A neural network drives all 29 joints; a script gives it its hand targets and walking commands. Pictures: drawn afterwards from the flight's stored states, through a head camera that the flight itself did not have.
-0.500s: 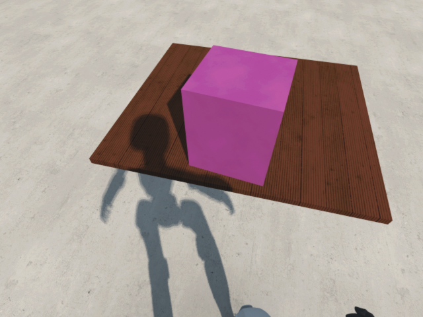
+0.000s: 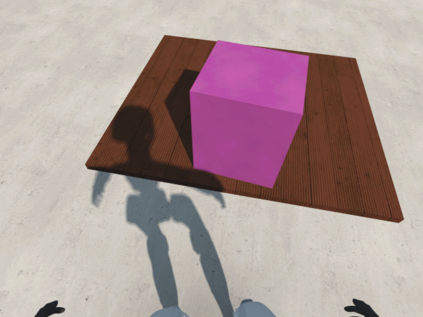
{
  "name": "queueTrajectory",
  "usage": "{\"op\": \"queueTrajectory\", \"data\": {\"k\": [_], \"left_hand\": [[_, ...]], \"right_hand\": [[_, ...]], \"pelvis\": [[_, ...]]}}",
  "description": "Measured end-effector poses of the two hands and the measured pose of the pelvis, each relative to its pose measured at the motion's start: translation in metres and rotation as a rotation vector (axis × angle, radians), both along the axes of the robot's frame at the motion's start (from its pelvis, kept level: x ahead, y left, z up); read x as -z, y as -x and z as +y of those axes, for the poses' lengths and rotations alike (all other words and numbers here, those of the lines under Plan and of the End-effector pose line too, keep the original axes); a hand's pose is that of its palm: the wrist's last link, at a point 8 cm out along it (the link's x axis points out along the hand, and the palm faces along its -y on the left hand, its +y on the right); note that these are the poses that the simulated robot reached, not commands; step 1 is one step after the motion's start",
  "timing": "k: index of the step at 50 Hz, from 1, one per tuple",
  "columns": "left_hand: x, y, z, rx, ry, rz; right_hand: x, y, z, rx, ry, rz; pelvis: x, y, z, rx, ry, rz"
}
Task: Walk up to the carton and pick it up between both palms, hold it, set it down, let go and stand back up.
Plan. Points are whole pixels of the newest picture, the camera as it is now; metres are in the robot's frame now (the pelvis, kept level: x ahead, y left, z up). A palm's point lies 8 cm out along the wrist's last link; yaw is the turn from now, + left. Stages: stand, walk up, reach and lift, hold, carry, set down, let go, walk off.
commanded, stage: walk up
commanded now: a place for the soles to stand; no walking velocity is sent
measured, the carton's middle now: (246, 117) +0.55 -0.07 +0.04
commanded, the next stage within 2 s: none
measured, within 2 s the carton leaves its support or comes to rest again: neither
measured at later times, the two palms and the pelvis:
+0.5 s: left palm out of the picture +0.00 +0.29 -0.09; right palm out of the picture +0.09 -0.35 -0.08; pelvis -0.02 -0.04 +0.01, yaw -1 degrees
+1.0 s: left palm out of the picture +0.08 +0.31 -0.08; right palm out of the picture +0.06 -0.32 -0.11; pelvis -0.02 -0.01 +0.00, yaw -3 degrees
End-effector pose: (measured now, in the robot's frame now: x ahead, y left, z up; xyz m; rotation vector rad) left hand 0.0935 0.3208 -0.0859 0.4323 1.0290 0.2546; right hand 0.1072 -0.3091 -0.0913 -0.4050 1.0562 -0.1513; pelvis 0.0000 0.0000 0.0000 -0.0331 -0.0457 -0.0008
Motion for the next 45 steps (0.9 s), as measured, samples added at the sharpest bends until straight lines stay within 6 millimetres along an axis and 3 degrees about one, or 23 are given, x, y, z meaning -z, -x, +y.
{"op": "queueTrajectory", "data": {"k": [5,13,21,28,31,37,45], "left_hand": [[0.005,0.003,0.004,0.01,0.055,0.012],[0.019,0.052,0.005,-0.019,0.079,0.145],[0.014,0.088,-0.013,-0.038,0.058,0.225],[0.004,0.104,-0.036,-0.036,-0.025,0.252],[-0.009,0.099,-0.043,-0.038,-0.053,0.233],[-0.026,0.065,-0.039,-0.007,-0.105,0.144],[-0.018,0.029,-0.017,0.033,-0.086,0.065]], "right_hand": [[-0.024,0.015,0.002,0.024,0.048,0.014],[-0.04,0.021,-0.005,0.021,0.082,0.0],[-0.028,0.024,-0.025,0.02,0.047,-0.021],[0.005,0.017,-0.051,0.035,-0.024,-0.05],[0.013,0.018,-0.052,0.044,-0.061,-0.042],[0.029,0.026,-0.046,0.061,-0.099,-0.001],[0.029,0.032,-0.022,0.07,-0.076,0.022]], "pelvis": [[-0.011,0.006,0.009,0.009,0.009,-0.008],[-0.015,0.014,0.006,0.01,0.005,-0.009],[-0.011,0.019,-0.017,0.015,-0.028,-0.017],[0.003,0.02,-0.05,0.034,-0.054,-0.031],[0.0,0.02,-0.055,0.042,-0.056,-0.03],[-0.002,0.018,-0.053,0.047,-0.057,-0.022],[0.002,0.018,-0.026,0.052,-0.023,-0.007]]}}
